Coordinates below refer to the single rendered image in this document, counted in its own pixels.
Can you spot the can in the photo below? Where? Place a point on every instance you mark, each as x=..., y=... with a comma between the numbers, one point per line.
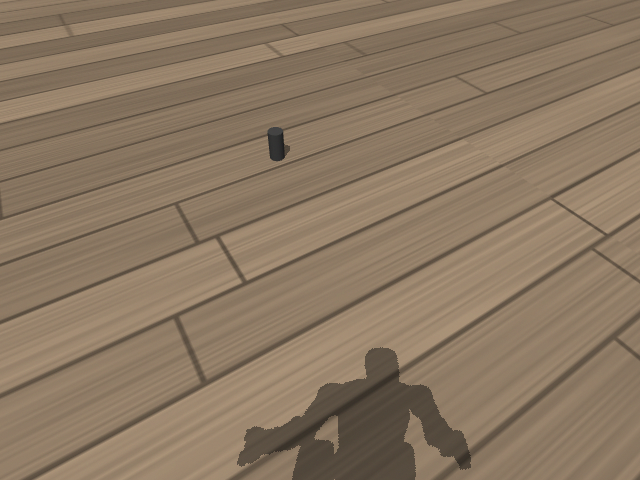
x=276, y=143

